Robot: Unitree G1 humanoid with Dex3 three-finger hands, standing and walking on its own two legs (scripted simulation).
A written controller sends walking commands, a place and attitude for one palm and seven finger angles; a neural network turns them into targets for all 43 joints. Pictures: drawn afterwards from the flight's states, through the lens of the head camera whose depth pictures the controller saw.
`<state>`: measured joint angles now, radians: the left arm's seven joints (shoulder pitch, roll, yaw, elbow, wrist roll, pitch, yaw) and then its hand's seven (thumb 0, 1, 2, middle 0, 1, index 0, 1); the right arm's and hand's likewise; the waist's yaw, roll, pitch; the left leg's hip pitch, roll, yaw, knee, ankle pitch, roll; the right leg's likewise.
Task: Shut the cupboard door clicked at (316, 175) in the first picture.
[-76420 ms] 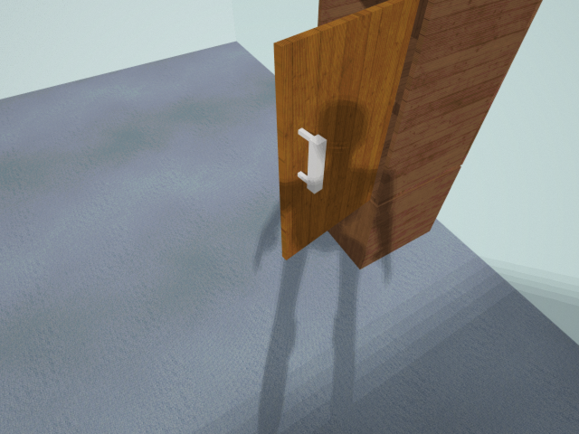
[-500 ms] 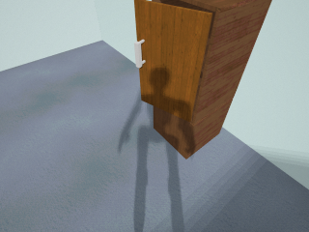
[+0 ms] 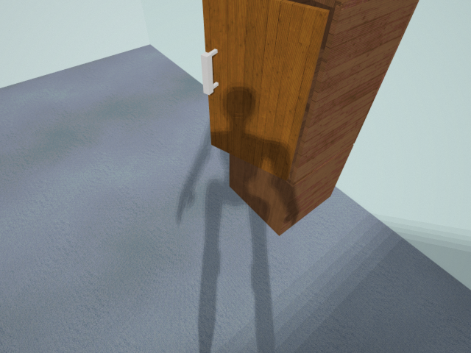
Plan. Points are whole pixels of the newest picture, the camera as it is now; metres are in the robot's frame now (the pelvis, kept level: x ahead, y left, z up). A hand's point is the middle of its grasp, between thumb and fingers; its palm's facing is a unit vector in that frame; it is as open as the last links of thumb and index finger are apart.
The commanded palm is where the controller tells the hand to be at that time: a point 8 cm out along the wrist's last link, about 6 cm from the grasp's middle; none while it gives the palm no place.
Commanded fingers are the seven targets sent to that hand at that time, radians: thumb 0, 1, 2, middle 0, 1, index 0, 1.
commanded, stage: look to check the result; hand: left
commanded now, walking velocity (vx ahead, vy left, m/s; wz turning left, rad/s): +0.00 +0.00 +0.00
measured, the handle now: (211, 71) +0.91 +0.12 +0.00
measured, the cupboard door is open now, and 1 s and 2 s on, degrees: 18 18 18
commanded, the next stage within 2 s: walk to a spot facing it in 0.30 s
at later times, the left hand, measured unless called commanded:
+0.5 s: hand out of the picture +0.07 +0.22 -0.16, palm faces -0.02 -0.95 -0.30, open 7.4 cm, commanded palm none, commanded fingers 0.00 0.90 0.90 -0.20 -0.30 -0.20 -0.30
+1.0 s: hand out of the picture +0.00 +0.24 -0.19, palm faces +0.25 -0.94 -0.25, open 7.4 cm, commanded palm none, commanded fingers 0.00 0.90 0.90 -0.20 -0.30 -0.20 -0.30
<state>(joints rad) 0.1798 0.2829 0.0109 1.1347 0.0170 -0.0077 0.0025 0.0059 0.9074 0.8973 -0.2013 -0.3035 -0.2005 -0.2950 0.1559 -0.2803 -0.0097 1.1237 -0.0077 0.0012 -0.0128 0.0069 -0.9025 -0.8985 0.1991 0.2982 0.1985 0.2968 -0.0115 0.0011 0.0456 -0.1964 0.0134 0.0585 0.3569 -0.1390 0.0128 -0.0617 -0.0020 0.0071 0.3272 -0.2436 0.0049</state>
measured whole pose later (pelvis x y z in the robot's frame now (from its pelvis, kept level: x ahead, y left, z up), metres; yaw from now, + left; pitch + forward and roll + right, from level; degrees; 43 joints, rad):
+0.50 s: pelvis +0.01 -0.01 +0.00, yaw +0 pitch -1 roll +0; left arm 0.16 0.29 0.01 1.12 0.02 -0.01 0.01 0.01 0.91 0.90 -0.20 -0.30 -0.20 -0.30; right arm 0.13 -0.29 -0.01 1.12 -0.01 0.00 -0.01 0.01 -0.90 -0.90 0.20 0.30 0.20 0.30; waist -0.01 0.00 0.03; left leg -0.17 0.01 0.05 0.34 -0.15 0.00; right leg -0.03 0.00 0.00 0.31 -0.26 0.00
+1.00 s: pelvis -0.01 +0.02 -0.01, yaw +15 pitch +1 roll -1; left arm 0.18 0.24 0.07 0.96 0.03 0.06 0.01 0.01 0.91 0.90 -0.20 -0.30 -0.20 -0.29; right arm 0.23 -0.19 -0.03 0.97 -0.03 0.04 -0.01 0.01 -0.90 -0.90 0.20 0.30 0.20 0.30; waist -0.03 -0.01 0.12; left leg -0.36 -0.04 -0.01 0.53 -0.18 0.06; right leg -0.44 -0.04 -0.01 1.06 -0.44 0.04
